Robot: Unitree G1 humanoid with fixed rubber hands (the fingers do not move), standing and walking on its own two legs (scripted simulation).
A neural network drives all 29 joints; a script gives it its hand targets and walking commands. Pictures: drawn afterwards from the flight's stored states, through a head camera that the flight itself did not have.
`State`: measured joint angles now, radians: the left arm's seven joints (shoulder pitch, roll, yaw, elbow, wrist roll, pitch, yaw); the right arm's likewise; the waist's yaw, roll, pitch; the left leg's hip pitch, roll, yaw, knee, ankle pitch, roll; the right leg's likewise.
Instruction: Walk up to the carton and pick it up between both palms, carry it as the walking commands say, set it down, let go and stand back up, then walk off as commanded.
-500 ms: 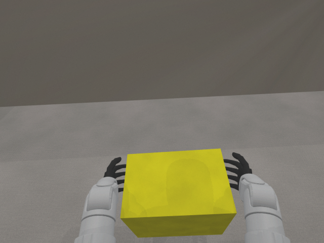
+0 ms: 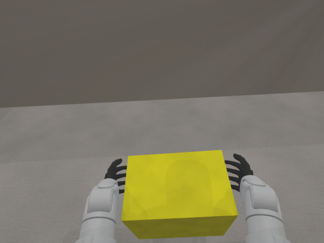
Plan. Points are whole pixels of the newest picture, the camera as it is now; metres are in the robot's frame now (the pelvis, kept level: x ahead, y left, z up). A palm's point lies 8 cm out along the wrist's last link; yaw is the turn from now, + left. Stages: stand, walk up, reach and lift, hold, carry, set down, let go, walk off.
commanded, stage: hold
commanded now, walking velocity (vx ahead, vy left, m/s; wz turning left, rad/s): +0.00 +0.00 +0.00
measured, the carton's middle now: (177, 197) +0.30 -0.01 -0.04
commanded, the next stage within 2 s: carry in 0.18 s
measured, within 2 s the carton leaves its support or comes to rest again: neither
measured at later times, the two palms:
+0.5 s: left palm (109, 181) +0.28 +0.17 +0.06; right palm (243, 182) +0.27 -0.17 +0.07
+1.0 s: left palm (109, 184) +0.26 +0.16 +0.07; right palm (252, 209) +0.20 -0.16 +0.07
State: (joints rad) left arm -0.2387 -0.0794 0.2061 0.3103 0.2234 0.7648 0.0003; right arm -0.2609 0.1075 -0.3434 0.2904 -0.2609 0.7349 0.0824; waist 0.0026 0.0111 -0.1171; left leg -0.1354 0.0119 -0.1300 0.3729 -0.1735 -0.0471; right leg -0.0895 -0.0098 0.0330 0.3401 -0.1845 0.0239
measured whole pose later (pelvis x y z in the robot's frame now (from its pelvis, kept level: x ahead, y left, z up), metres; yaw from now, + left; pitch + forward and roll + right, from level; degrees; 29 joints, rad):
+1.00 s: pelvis -0.02 +0.06 -0.02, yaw -14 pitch +2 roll +0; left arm -0.19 -0.12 0.11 -0.25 0.20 1.29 0.12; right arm -0.22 0.14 -0.22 -0.21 -0.15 1.20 -0.13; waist 0.02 0.00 -0.12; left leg -0.35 0.04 0.02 0.60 -0.28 -0.01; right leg -0.52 -0.02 0.05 1.07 -0.39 0.06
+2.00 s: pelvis -0.01 +0.17 -0.01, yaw -43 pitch +6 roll +3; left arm -0.17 -0.14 0.11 -0.36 0.17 1.21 0.14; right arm -0.20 0.14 -0.21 -0.32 -0.12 1.15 -0.12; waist 0.01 0.00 -0.05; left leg -0.56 0.02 0.15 0.93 -0.48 0.02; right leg -0.51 -0.01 0.09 0.56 -0.16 -0.01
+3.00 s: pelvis +0.07 +0.25 -0.02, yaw -62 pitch +4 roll -1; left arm -0.15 -0.13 0.10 -0.37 0.17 1.22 0.17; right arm -0.20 0.14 -0.20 -0.28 -0.11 1.15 -0.12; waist 0.00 -0.02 -0.07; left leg -0.34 0.06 0.21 0.59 -0.31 0.06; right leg -0.52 0.00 0.03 0.93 -0.33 -0.01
